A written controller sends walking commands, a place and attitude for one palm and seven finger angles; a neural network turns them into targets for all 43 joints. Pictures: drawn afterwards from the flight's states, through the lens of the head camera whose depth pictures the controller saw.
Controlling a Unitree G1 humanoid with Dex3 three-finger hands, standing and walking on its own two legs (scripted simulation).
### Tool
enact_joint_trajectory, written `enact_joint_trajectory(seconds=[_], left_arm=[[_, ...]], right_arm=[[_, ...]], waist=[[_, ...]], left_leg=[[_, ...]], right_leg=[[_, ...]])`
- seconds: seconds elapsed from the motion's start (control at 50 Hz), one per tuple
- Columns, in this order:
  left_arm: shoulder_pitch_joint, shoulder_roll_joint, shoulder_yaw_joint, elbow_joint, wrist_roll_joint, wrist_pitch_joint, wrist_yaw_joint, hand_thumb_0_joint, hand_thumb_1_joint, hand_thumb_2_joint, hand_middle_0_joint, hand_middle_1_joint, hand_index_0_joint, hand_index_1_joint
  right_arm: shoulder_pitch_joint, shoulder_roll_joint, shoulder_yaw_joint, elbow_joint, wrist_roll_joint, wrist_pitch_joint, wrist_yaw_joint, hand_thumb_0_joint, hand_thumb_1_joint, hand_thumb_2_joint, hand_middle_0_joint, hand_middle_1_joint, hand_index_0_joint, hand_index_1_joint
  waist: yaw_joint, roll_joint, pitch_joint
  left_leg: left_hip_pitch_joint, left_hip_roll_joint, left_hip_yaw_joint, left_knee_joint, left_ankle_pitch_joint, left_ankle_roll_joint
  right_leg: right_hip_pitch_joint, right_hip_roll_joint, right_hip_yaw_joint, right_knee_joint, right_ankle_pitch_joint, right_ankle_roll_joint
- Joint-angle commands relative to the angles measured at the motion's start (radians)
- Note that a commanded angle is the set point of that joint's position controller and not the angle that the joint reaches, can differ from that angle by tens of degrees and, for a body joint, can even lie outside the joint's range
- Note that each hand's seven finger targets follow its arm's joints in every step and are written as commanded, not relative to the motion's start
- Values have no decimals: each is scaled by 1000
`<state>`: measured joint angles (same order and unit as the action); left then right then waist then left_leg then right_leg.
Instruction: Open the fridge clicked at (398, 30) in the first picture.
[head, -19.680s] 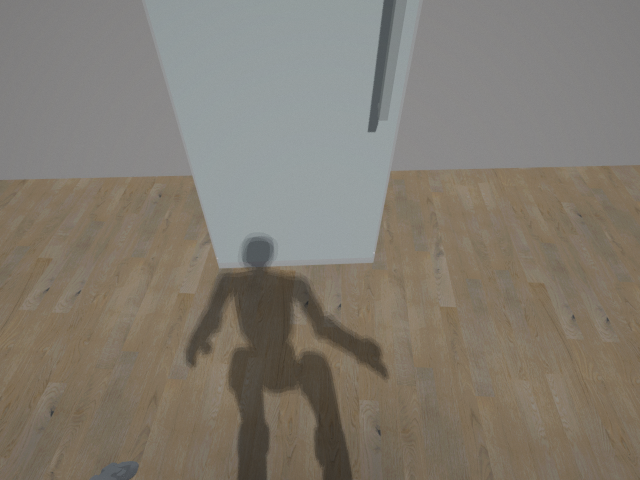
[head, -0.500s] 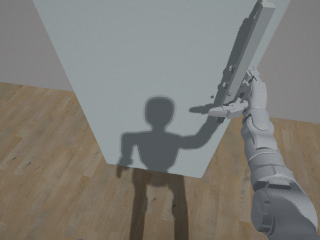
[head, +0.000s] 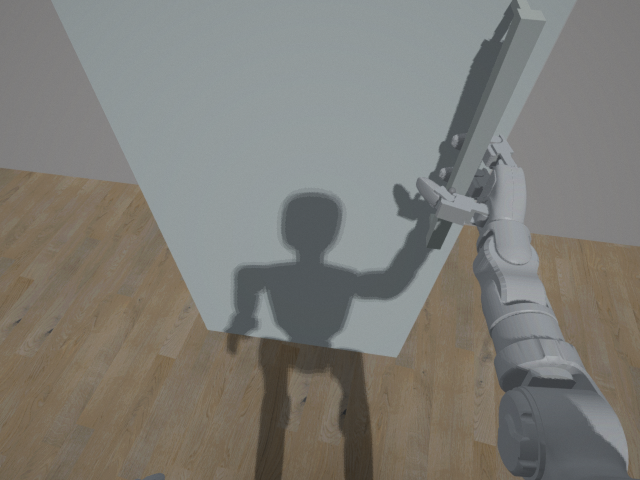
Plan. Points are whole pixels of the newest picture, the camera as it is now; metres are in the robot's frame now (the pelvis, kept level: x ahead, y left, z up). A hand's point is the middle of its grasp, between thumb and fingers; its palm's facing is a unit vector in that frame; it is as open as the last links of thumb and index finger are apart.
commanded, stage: grip the handle and tug to test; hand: right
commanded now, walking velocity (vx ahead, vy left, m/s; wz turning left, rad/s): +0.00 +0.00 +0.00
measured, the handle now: (466, 150) +0.52 -0.12 +0.14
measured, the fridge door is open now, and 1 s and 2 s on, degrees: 0 1 25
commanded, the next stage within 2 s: pull the door a little, standing still in 0.94 s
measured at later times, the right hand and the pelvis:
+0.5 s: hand (448, 189) +0.46 -0.10 +0.13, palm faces +0.03 +1.00 +0.00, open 5.9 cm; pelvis +0.01 +0.01 +0.00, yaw +0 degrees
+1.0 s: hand (447, 197) +0.44 -0.09 +0.13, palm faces +0.00 +1.00 +0.02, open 6.1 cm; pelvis +0.04 +0.00 +0.01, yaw +3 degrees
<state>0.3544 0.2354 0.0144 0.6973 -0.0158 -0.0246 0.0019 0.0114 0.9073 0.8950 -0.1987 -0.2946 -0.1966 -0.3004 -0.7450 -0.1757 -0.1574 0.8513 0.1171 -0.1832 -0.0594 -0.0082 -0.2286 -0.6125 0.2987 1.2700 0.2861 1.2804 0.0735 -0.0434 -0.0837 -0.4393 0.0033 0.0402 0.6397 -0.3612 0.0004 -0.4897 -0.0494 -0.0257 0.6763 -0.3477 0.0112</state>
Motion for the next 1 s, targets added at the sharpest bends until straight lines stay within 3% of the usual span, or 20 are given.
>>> enact_joint_trajectory(seconds=[0.0, 0.04, 0.1, 0.14, 0.22, 0.3, 0.38, 0.4, 0.44, 0.48, 0.5, 0.56, 0.6, 0.64, 0.8, 0.84, 0.86, 0.9, 0.94, 0.98], left_arm=[[54, 141, 50, -86, 2, -28, 13, 0, 900, 900, -200, -300, -200, -300], [47, 137, 48, -88, -1, -25, 13, 0, 900, 900, -200, -300, -200, -300], [51, 139, 49, -87, 2, -23, 14, 0, 900, 900, -200, -300, -200, -300], [40, 133, 46, -97, 1, -24, 11, 0, 900, 900, -200, -300, -200, -300], [36, 132, 46, -105, 0, -25, 8, 0, 900, 900, -200, -300, -200, -300], [33, 134, 50, -115, 1, -23, 9, 0, 900, 900, -200, -300, -200, -300], [28, 134, 45, -111, -1, -18, 13, 0, 900, 900, -200, -300, -200, -300], [31, 139, 47, -110, 1, -14, 17, 0, 900, 900, -200, -300, -200, -300], [24, 132, 45, -115, -1, -14, 18, 0, 900, 900, -200, -300, -200, -300], [22, 129, 42, -116, -1, -14, 17, 0, 900, 900, -200, -300, -200, -300], [28, 134, 46, -114, 0, -11, 18, 0, 900, 900, -200, -300, -200, -300], [14, 129, 44, -127, -3, -12, 17, 0, 900, 900, -200, -300, -200, -300], [15, 137, 44, -132, -1, -6, 19, 0, 900, 900, -200, -300, -200, -300], [5, 131, 43, -143, -5, -7, 17, 0, 900, 900, -200, -300, -200, -300], [-18, 123, 48, -189, -5, -10, 6, 0, 900, 900, -200, -300, -200, -300], [-35, 115, 47, -206, -7, -11, 0, 0, 900, 900, -200, -300, -200, -300], [-42, 111, 45, -213, -7, -14, -3, 0, 900, 900, -200, -300, -200, -300], [-50, 114, 47, -220, -7, -13, -5, 0, 900, 900, -200, -300, -200, -300], [-74, 106, 44, -225, -12, -14, -5, 0, 900, 900, -200, -300, -200, -300], [-81, 105, 43, -219, -9, -14, 0, 0, 900, 900, -200, -300, -200, -300]], right_arm=[[-518, -80, 38, -224, -14, -72, 37, 0, -667, -800, 425, 1367, 425, 1367], [-510, -78, 32, -217, -7, -68, 43, 0, -760, -840, 435, 1380, 435, 1380], [-507, -91, 19, -219, -3, -70, 43, 0, -900, -900, 450, 1400, 450, 1400], [-492, -75, 30, -243, -3, -75, 47, 0, -900, -900, 450, 1400, 450, 1400], [-467, -61, 40, -271, 3, -81, 48, 0, -900, -900, 450, 1400, 450, 1400], [-416, -90, 15, -302, -4, -78, 45, 0, -900, -900, 450, 1400, 450, 1400], [-436, -100, 8, -280, 1, -63, 51, 0, -900, -900, 450, 1400, 450, 1400], [-427, -131, -15, -278, -2, -64, 49, 0, -900, -900, 450, 1400, 450, 1400], [-412, -135, -28, -292, 3, -62, 53, 0, -900, -900, 450, 1400, 450, 1400], [-419, -112, -8, -300, 7, -60, 59, 0, -900, -900, 450, 1400, 450, 1400], [-390, -127, -21, -285, 5, -58, 58, 0, -900, -900, 450, 1400, 450, 1400], [-346, -118, -24, -311, 14, -53, 67, 0, -900, -900, 450, 1400, 450, 1400], [-290, -157, -59, -302, 16, -47, 67, 0, -900, -900, 450, 1400, 450, 1400], [-289, -135, -42, -352, 20, -42, 72, 0, -900, -900, 450, 1400, 450, 1400], [-62, -108, -38, -535, 30, -13, 70, 0, -900, -900, 450, 1400, 450, 1400], [23, -108, -41, -617, 30, -2, 69, 0, -900, -900, 450, 1400, 450, 1400], [39, -81, -16, -655, 33, 6, 71, 0, -900, -900, 450, 1400, 450, 1400], [94, -98, -21, -719, 30, 18, 64, 0, -900, -900, 450, 1400, 450, 1400], [96, -61, 18, -775, 26, 37, 60, 0, -900, -900, 450, 1400, 450, 1400], [99, -51, 25, -782, 20, 62, 46, 0, -900, -900, 450, 1400, 450, 1400]], waist=[[32, 62, -359], [25, 33, -370], [24, 61, -376], [16, 25, -392], [17, 54, -387], [-2, 60, -404], [9, 80, -355], [5, 90, -363], [-8, 54, -385], [-1, 46, -368], [-4, 79, -371], [-16, 55, -373], [-31, 91, -373], [-33, 56, -380], [-76, 69, -414], [-94, 33, -416], [-91, 28, -416], [-99, 62, -406], [-87, 21, -363], [-79, 25, -328]], left_leg=[[83, -42, 10, -42, 492, 14], [88, -41, 8, -37, 521, 15], [111, -39, 10, -36, 542, 14], [114, -38, 8, -31, 559, 14], [127, -40, 9, -32, 583, 12], [163, -38, 8, -30, 607, 14], [158, -40, 3, -45, 601, 9], [175, -36, 3, -45, 597, 11], [188, -34, -2, -42, 625, 11], [183, -35, 1, -45, 628, 11], [195, -34, 2, -46, 627, 11], [204, -34, 1, -48, 638, 10], [242, -33, 1, -49, 650, 12], [235, -33, 2, -46, 661, 12], [324, -29, 4, -46, 779, 13], [344, -25, 2, -43, 816, 13], [342, -26, 4, -50, 820, 11], [367, -24, 7, -59, 809, 16], [327, -27, 6, -77, 763, 12], [300, -31, 10, -90, 716, 11]], right_leg=[[261, 39, 21, -26, 433, -34], [266, 42, 16, -25, 454, -33], [259, 44, 15, -23, 467, -36], [269, 45, 10, -23, 480, -34], [270, 44, 11, -25, 500, -37], [270, 44, 6, -25, 525, -39], [238, 50, -4, -36, 460, -42], [231, 49, -2, -37, 461, -42], [242, 53, -9, -38, 478, -41], [244, 54, -10, -40, 481, -41], [239, 52, -9, -39, 484, -42], [242, 54, -17, -47, 480, -40], [220, 54, -17, -52, 485, -41], [238, 53, -19, -55, 505, -40], [277, 45, -33, -65, 642, -39], [292, 39, -37, -73, 699, -37], [309, 40, -39, -74, 702, -37], [309, 34, -33, -85, 714, -36], [335, 32, -33, -96, 689, -36], [343, 29, -30, -102, 650, -35]])
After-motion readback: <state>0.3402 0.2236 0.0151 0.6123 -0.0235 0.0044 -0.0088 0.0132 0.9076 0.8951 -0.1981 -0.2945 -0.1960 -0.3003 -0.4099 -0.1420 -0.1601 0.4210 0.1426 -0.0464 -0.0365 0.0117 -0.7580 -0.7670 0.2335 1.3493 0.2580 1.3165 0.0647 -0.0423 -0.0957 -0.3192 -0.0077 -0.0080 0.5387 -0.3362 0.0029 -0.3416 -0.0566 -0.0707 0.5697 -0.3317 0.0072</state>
